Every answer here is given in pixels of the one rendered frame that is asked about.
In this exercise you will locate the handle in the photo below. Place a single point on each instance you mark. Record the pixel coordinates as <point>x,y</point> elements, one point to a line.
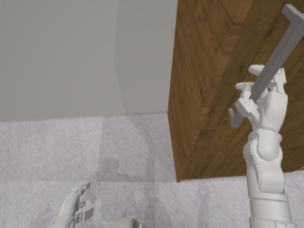
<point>282,51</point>

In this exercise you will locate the wardrobe door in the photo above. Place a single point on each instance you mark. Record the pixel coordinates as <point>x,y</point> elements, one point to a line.
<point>218,151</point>

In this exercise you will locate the robot right hand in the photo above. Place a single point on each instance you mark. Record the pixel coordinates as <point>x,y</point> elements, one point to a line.
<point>272,105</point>

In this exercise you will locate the left robot thigh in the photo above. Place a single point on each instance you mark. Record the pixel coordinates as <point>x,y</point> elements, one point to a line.
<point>127,223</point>

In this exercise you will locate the right robot forearm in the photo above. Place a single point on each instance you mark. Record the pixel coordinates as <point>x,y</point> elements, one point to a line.
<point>266,183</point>

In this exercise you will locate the left robot forearm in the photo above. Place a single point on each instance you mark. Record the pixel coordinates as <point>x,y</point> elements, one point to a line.
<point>63,221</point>

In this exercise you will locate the robot left hand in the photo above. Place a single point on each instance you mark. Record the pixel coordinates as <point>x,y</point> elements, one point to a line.
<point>82,209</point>

